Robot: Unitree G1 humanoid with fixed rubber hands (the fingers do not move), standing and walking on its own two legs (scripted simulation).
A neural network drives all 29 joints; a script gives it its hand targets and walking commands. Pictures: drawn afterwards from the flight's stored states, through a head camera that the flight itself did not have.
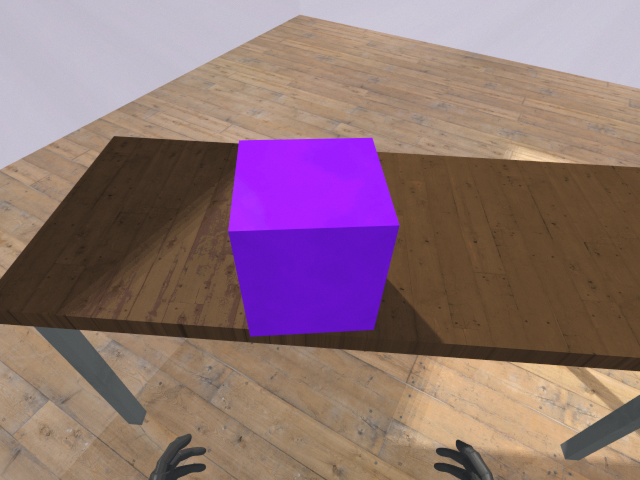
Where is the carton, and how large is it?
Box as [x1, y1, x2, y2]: [228, 138, 398, 336]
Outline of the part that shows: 372,138 239,140 228,231 250,336 373,329 395,241 398,222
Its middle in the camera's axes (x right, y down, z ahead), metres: -0.02 -0.01 +0.63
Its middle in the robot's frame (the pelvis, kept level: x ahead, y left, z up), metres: +0.49 +0.05 +0.01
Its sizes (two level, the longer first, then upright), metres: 0.210 0.200 0.250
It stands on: a table, 0.67 m high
